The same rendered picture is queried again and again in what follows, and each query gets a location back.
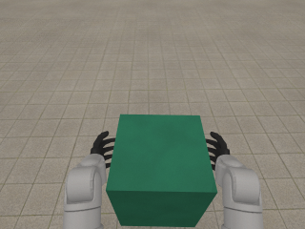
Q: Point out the robot right hand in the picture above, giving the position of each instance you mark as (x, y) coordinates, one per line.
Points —
(220, 145)

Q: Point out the right robot forearm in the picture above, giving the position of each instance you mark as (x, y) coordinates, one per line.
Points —
(241, 194)

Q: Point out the carton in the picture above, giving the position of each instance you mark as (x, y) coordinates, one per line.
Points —
(161, 173)

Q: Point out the robot left hand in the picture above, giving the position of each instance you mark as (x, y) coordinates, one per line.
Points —
(99, 143)

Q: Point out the left robot forearm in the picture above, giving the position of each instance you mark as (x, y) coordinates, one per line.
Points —
(83, 194)

